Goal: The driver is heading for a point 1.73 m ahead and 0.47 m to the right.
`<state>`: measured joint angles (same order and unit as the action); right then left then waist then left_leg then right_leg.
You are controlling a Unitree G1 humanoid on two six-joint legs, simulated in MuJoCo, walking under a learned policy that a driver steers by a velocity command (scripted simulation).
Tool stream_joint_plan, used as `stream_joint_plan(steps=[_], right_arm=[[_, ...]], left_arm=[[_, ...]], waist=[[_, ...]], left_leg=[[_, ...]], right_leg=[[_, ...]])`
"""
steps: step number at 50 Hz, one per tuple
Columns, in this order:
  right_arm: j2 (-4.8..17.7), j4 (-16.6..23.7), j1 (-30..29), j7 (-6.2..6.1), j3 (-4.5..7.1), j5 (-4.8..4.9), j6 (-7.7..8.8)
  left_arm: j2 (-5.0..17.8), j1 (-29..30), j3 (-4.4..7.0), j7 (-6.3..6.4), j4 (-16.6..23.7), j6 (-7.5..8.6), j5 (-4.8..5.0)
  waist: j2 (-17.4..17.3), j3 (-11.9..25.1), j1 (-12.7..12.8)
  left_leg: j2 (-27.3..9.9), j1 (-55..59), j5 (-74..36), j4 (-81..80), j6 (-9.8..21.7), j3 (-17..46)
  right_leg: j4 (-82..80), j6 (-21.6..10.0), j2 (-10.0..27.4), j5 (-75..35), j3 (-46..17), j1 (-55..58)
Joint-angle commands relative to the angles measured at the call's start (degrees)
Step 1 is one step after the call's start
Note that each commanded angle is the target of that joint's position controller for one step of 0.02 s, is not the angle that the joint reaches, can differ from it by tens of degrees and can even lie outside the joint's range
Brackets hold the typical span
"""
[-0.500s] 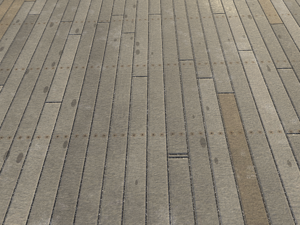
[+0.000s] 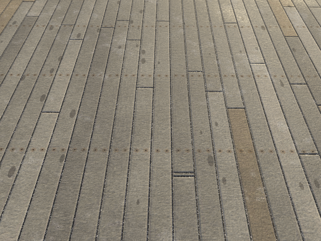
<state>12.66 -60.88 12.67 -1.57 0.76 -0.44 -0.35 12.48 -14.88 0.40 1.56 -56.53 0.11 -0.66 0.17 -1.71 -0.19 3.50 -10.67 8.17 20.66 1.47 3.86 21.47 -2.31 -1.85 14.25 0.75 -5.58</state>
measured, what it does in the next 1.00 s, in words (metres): stands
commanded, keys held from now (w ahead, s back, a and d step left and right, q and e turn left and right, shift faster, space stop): no key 0.82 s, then w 0.18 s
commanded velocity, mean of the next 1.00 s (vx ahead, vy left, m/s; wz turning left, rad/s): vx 0.03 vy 0.00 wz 0.00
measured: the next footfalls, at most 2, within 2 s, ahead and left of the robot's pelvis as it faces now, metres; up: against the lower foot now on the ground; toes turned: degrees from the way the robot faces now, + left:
left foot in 1.20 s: +0.21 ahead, +0.12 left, +0.00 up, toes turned +3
right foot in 1.70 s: +0.55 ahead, -0.03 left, +0.00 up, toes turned -4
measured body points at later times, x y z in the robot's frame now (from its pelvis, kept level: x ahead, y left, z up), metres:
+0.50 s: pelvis +0.01 -0.01 +0.00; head +0.02 -0.01 +0.45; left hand +0.01 +0.22 -0.16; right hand +0.01 -0.24 -0.16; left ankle +0.03 +0.10 -0.75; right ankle -0.03 -0.09 -0.75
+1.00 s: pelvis +0.04 -0.01 +0.00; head +0.03 -0.01 +0.45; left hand -0.02 +0.21 -0.16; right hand +0.03 -0.24 -0.16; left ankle +0.03 +0.10 -0.72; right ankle -0.03 -0.09 -0.74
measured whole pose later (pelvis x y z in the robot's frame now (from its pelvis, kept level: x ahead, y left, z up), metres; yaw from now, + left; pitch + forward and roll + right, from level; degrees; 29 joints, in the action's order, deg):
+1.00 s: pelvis +0.04 -0.01 +0.00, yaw +0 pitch -1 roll +0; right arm 9.1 -66.2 17.3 -1.1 -0.1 -2.1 -0.1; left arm 9.2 -23.6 1.2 2.2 -65.4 0.7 -1.2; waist 0.4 1.1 1.4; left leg 0.7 -17.5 23.0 40.7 2.8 -0.7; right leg 21.6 -4.5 -3.5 18.3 0.9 -3.1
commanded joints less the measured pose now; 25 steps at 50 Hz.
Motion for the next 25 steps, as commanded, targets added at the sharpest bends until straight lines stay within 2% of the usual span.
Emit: stream_joint_plan(steps=[1,12,25], right_arm=[[5.53,-0.05,1.26,-0.32,0.77,0.04,0.37],[3.63,-3.98,2.01,-0.70,-0.01,0.12,0.23],[1.73,-6.22,3.60,-1.02,-0.58,0.15,0.17]], left_arm=[[4.93,-1.89,0.69,0.29,0.21,0.54,0.00],[3.31,-4.37,-0.15,0.74,-4.29,0.58,-0.03],[1.36,-6.27,-0.58,1.06,-7.06,0.70,-0.06]], waist=[[0.16,-0.31,-0.08],[0.16,-1.21,0.05],[0.17,-1.93,0.13]], left_leg=[[-6.85,2.40,-6.02,-2.46,1.60,6.40],[-6.82,2.23,-6.57,-2.17,1.47,5.64],[-6.78,1.58,-6.15,-1.68,1.15,5.06]], right_leg=[[-4.68,-1.34,7.07,-5.09,-6.54,-3.61],[-4.37,-1.29,7.01,-6.43,-6.40,-3.45],[-4.31,-1.42,6.92,-7.24,-6.40,-3.28]])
